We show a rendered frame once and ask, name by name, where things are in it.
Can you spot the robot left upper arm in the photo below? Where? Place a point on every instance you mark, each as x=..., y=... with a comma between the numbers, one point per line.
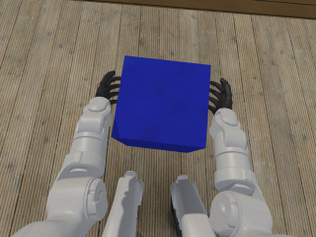
x=73, y=206

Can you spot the right robot forearm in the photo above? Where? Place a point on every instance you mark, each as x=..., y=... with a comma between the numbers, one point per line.
x=231, y=155

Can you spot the right robot thigh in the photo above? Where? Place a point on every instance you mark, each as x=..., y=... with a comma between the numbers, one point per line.
x=193, y=217

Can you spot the left robot shin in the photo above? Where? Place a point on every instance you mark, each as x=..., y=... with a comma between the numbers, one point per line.
x=128, y=173

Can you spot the robot right upper arm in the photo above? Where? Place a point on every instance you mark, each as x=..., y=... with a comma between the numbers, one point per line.
x=237, y=215

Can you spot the left robot hand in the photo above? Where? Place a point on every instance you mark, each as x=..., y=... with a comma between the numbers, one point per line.
x=105, y=87

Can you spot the right robot hand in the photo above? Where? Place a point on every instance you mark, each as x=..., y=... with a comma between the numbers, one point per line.
x=224, y=97

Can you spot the left robot forearm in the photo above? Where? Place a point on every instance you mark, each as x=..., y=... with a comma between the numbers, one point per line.
x=87, y=153

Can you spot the carton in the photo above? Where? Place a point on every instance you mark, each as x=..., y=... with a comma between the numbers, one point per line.
x=162, y=104

